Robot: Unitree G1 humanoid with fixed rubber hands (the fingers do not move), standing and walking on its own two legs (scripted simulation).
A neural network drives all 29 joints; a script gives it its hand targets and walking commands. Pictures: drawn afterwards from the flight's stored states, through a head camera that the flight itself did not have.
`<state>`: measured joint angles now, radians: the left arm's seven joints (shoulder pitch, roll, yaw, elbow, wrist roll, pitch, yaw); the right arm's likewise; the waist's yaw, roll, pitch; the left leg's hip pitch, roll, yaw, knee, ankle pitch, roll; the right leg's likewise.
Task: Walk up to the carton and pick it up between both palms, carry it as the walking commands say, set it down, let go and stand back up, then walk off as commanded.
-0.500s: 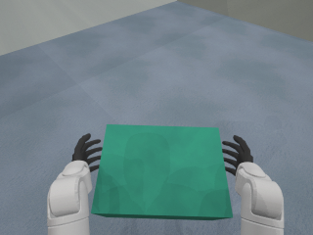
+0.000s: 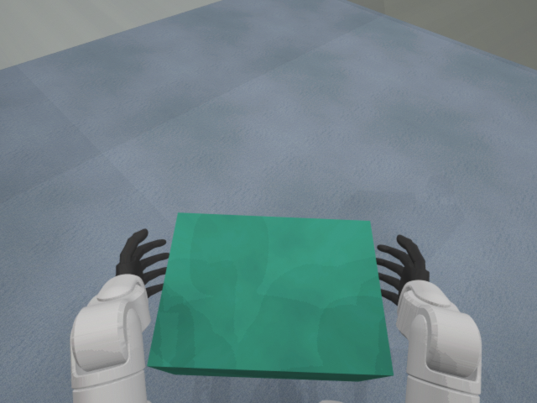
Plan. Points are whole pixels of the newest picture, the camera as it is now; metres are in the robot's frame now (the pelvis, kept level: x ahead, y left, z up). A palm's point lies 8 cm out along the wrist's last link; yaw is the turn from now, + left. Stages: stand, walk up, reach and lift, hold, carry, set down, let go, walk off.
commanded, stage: carry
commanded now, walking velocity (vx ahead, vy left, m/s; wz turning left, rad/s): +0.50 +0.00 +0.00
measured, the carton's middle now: (270, 299) +0.28 +0.00 -0.03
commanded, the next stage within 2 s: none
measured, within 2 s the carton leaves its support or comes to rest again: neither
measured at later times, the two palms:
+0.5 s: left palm (182, 140) +0.54 +0.16 +0.07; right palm (374, 133) +0.58 -0.21 +0.06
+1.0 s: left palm (192, 50) +0.88 +0.19 +0.07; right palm (339, 54) +0.88 -0.18 +0.07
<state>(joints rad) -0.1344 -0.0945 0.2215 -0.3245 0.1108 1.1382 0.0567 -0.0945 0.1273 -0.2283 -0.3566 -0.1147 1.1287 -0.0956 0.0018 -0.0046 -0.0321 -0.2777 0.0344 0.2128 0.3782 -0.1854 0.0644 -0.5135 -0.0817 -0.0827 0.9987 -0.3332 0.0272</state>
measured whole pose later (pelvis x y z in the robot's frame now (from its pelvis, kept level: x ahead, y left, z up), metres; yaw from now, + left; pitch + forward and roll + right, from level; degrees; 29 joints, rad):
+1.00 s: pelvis +0.62 +0.01 +0.00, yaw +0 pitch +5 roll -1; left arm -0.12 -0.11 0.21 -0.38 0.12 1.12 0.06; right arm -0.11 0.13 -0.24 -0.39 -0.10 1.11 -0.09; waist -0.01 0.00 -0.02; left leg -0.13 0.04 0.21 0.29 -0.25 0.03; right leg -0.56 -0.08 -0.13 0.68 -0.20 0.03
